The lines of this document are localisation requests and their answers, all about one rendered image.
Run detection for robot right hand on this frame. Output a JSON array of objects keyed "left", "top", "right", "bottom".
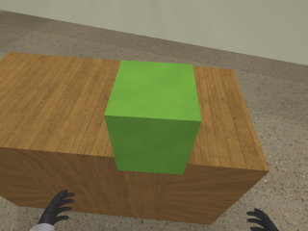
[{"left": 247, "top": 208, "right": 279, "bottom": 231}]

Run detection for robot left hand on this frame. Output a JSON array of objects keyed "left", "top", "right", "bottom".
[{"left": 38, "top": 190, "right": 75, "bottom": 225}]

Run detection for pedestal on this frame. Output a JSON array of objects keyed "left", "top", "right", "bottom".
[{"left": 0, "top": 52, "right": 270, "bottom": 225}]

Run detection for carton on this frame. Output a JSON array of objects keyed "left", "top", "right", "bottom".
[{"left": 104, "top": 60, "right": 202, "bottom": 175}]

